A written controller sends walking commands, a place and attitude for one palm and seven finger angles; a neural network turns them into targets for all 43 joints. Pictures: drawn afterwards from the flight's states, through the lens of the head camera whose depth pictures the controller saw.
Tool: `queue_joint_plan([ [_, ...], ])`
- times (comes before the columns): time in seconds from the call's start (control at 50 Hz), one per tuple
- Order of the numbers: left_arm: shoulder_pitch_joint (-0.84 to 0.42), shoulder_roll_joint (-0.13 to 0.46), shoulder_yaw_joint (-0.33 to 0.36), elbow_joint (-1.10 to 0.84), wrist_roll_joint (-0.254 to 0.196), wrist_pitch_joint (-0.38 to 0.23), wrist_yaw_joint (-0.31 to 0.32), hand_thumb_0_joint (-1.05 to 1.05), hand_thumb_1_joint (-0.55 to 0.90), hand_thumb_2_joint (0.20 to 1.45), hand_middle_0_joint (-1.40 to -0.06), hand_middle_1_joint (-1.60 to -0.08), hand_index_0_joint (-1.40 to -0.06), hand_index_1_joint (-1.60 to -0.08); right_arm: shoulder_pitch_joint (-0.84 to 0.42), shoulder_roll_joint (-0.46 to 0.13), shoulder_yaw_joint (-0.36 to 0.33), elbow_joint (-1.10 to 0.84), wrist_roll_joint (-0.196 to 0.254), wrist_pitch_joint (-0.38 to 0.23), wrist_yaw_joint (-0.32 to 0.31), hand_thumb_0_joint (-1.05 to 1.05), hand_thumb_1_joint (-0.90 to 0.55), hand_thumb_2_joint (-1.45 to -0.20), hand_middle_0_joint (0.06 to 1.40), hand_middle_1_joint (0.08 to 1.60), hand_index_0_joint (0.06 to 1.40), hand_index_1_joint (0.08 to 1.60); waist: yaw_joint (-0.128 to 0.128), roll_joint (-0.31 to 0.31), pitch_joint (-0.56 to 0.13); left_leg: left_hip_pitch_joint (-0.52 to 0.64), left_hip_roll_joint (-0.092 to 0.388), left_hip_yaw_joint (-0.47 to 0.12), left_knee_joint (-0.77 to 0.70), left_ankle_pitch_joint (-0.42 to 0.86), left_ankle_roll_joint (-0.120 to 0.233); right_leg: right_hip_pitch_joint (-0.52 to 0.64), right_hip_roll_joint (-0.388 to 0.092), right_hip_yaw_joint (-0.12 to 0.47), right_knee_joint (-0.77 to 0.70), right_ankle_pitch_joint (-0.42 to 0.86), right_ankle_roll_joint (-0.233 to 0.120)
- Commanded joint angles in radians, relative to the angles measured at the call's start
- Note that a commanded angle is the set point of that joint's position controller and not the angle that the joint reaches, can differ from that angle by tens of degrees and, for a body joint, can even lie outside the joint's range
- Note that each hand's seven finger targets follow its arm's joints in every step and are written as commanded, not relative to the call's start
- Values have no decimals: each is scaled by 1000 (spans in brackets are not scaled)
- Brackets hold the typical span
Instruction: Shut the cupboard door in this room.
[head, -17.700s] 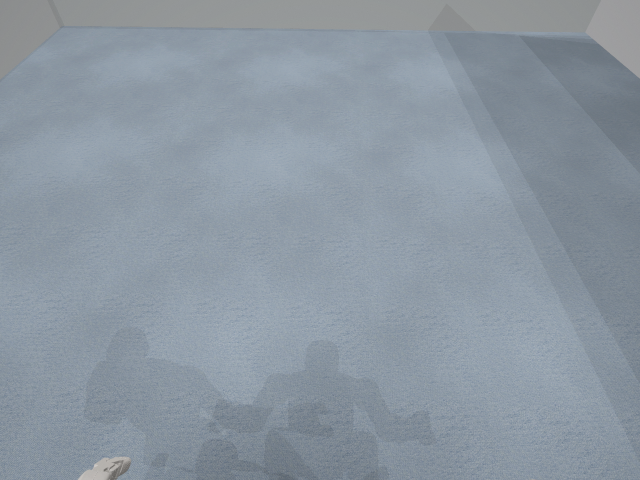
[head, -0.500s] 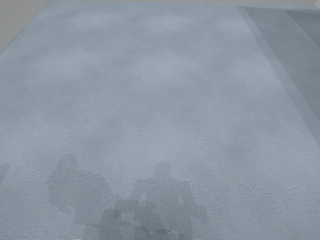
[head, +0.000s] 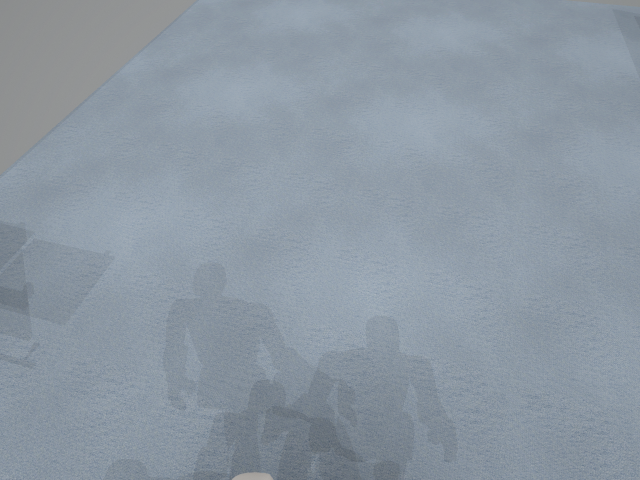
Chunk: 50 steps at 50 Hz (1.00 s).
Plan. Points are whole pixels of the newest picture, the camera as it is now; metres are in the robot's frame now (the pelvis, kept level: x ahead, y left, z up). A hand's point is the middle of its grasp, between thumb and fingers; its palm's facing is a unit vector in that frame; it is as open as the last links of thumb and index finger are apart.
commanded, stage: turn or walk to find it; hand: left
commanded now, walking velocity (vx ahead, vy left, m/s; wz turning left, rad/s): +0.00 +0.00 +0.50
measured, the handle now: out of the picture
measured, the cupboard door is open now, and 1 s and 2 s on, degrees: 91 91 91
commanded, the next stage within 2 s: none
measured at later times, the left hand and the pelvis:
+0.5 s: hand out of the picture +0.06 +0.23 -0.15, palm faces +0.23 -0.93 -0.28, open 7.3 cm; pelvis -0.01 +0.00 -0.01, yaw +14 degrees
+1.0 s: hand out of the picture -0.12 +0.24 -0.19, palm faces +0.51 -0.82 -0.25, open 7.3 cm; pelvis -0.04 +0.03 -0.01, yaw +29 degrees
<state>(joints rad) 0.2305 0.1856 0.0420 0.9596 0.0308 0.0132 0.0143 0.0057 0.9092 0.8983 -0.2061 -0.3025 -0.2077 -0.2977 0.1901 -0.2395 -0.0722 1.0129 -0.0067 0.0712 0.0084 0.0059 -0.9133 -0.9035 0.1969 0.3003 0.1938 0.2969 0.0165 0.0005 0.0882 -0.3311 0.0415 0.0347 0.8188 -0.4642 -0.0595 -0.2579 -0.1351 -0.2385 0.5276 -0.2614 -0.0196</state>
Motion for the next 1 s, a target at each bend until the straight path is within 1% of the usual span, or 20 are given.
queue_joint_plan([
  [0.0,44,239,62,-35,-6,-7,14,0,900,900,-200,-300,-200,-300,13,-47,1,-87,1,-45,0,0,-900,-900,200,300,200,300,-2,-184,-154,73,-24,63,-282,126,18,145,-224,151,-49,371,-72],
  [0.02,32,225,61,-38,-15,-1,12,0,900,900,-200,-300,-200,-300,50,-74,-4,-79,-1,-53,1,0,-900,-900,200,300,200,300,-30,-122,-164,196,-4,43,-408,244,32,48,-202,115,24,276,-24],
  [0.06,-5,118,35,-101,-20,13,0,0,900,900,-200,-300,-200,-300,101,-242,-43,-87,-13,-58,-4,0,-900,-900,200,300,200,300,-71,303,-126,321,360,-409,-529,601,210,-331,2,57,384,-363,96],
  [0.08,-91,139,29,-118,-11,27,7,0,900,900,-200,-300,-200,-300,131,-245,-42,-67,-14,-55,-11,0,-900,-900,200,300,200,300,-101,246,-105,221,374,-413,-537,549,256,-306,-2,150,491,-365,89],
  [0.14,-74,142,40,-78,-15,25,-6,0,900,900,-200,-300,-200,-300,-19,-175,-20,-101,-16,-58,-26,0,-900,-900,200,300,200,300,-30,184,-44,157,231,-277,-509,537,223,-311,9,203,579,-192,96],
  [0.18,-42,143,39,-63,-16,20,-11,0,900,900,-200,-300,-200,-300,-26,-165,-16,-108,-12,-66,-26,0,-900,-900,200,300,200,300,-19,143,-87,197,191,-231,-487,622,208,-287,27,200,562,-152,102],
  [0.32,-102,129,27,-107,-23,15,-1,0,900,900,-200,-300,-200,-300,19,-177,-35,-112,-17,-56,-21,0,-900,-900,200,300,200,300,-51,147,-118,243,187,-314,-436,711,234,-226,66,209,348,-198,111],
  [0.42,5,138,31,-93,-27,-5,4,0,900,900,-200,-300,-200,-300,-30,-173,-43,-135,-13,-47,-17,0,-900,-900,200,300,200,300,4,157,-155,112,123,-346,-336,664,181,45,107,176,-29,-10,94],
  [0.44,49,170,37,-86,-22,-15,7,0,900,900,-200,-300,-200,-300,-31,-148,-41,-142,-6,-48,-13,0,-900,-900,200,300,200,300,24,80,-171,25,73,-313,-273,519,133,170,59,207,-152,92,85],
  [0.46,75,248,52,-84,-6,-25,16,0,900,900,-200,-300,-200,-300,-11,-87,-32,-159,2,-51,-6,0,-900,-900,200,300,200,300,29,-153,-191,-161,-41,-188,-105,233,66,309,-160,419,-204,168,16],
  [0.48,71,298,58,-99,-4,-22,18,0,900,900,-200,-300,-200,-300,-26,-69,-31,-184,-2,-47,-5,0,-900,-900,200,300,200,300,35,-267,-139,-243,-118,-100,104,-130,30,241,-352,556,-227,302,-96],
  [0.52,-11,243,55,-121,-15,-22,21,0,900,900,-200,-300,-200,-300,-30,-106,-44,-151,-12,-21,-3,0,-900,-900,200,300,200,300,5,-201,-66,-222,-56,-153,363,-68,37,55,-298,507,-262,139,-132],
  [0.56,-89,185,37,-144,-14,-23,18,0,900,900,-200,-300,-200,-300,12,-91,-39,-119,-17,-15,11,0,-900,-900,200,300,200,300,-36,-139,-45,-219,-31,-119,429,55,21,34,-200,333,-231,138,-94],
  [0.62,-62,176,36,-138,-9,-27,19,0,900,900,-200,-300,-200,-300,18,-79,-33,-108,-15,-10,17,0,-900,-900,200,300,200,300,-26,-175,-57,-200,-20,-78,399,93,-1,55,-180,253,-223,186,-81],
  [0.78,47,247,59,-83,1,-15,14,0,900,900,-200,-300,-200,-300,-85,-50,-4,-135,-1,-31,13,0,-900,-900,200,300,200,300,40,-210,-114,-103,-11,27,-6,-25,-2,196,-237,191,-128,414,-118],
  [0.86,26,254,64,-72,-11,-3,9,0,900,900,-200,-300,-200,-300,8,-73,-5,-113,-2,-50,8,0,-900,-900,200,300,200,300,-18,-177,-167,110,-21,69,-341,202,21,132,-209,103,26,399,-34],
  [0.88,18,223,60,-80,-19,3,5,0,900,900,-200,-300,-200,-300,51,-123,-17,-106,-5,-59,10,0,-900,-900,200,300,200,300,-45,-35,-194,261,43,-29,-447,356,47,6,-160,66,172,265,19],
  [0.9,17,150,45,-120,-24,8,-2,0,900,900,-200,-300,-200,-300,91,-233,-43,-110,-13,-66,5,0,-900,-900,200,300,200,300,-66,270,-182,389,304,-366,-464,702,165,-287,-23,29,369,-242,100],
  [0.92,-60,141,29,-145,-14,19,4,0,900,900,-200,-300,-200,-300,143,-270,-52,-88,-11,-57,-2,0,-900,-900,200,300,200,300,-102,272,-177,331,384,-409,-478,778,255,-317,1,120,503,-409,101],
  [0.98,-105,149,38,-109,-20,18,-3,0,900,900,-200,-300,-200,-300,36,-185,-29,-98,-14,-63,-26,0,-900,-900,200,300,200,300,-56,191,-113,257,259,-298,-449,774,240,-342,2,210,612,-237,102],
])
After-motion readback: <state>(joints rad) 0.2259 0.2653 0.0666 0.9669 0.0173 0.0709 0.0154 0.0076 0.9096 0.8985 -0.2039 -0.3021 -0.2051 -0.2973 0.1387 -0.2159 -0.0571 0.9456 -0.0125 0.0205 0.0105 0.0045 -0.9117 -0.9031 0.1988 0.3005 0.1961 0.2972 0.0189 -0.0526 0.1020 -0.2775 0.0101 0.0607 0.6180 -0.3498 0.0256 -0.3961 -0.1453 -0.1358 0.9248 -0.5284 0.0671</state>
